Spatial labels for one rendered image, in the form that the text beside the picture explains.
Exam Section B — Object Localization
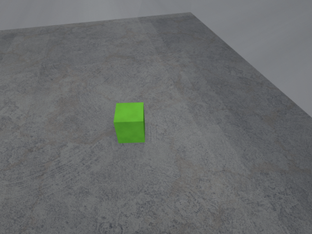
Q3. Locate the carton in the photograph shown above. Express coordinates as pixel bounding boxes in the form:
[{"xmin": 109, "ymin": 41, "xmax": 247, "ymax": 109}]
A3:
[{"xmin": 114, "ymin": 102, "xmax": 145, "ymax": 143}]

